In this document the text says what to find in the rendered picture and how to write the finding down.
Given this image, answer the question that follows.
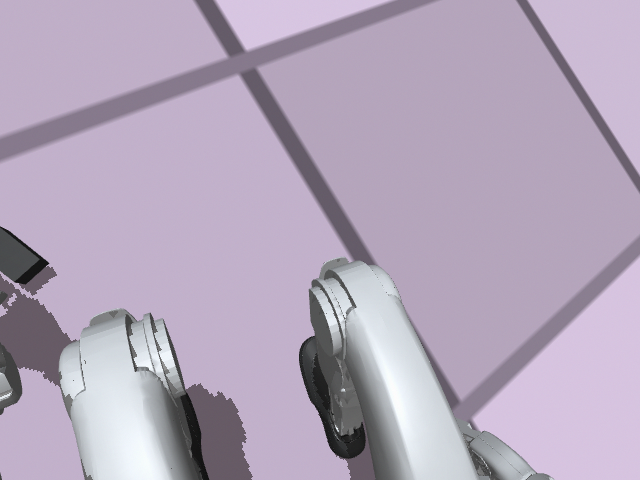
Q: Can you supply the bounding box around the left robot foot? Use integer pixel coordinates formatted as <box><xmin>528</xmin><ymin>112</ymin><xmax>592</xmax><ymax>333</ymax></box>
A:
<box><xmin>180</xmin><ymin>392</ymin><xmax>209</xmax><ymax>480</ymax></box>

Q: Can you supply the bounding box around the right robot foot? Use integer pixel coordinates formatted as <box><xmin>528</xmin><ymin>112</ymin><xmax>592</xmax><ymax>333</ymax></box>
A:
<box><xmin>299</xmin><ymin>336</ymin><xmax>366</xmax><ymax>459</ymax></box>

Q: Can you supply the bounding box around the left robot arm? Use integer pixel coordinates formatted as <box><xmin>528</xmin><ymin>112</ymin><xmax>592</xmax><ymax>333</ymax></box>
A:
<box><xmin>0</xmin><ymin>342</ymin><xmax>22</xmax><ymax>480</ymax></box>

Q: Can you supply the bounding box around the small box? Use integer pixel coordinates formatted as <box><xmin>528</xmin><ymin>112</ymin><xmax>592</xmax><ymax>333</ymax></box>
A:
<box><xmin>0</xmin><ymin>227</ymin><xmax>49</xmax><ymax>285</ymax></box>

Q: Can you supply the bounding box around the right robot hand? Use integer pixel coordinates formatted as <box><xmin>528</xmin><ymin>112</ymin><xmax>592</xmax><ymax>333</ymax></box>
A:
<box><xmin>455</xmin><ymin>417</ymin><xmax>537</xmax><ymax>480</ymax></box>

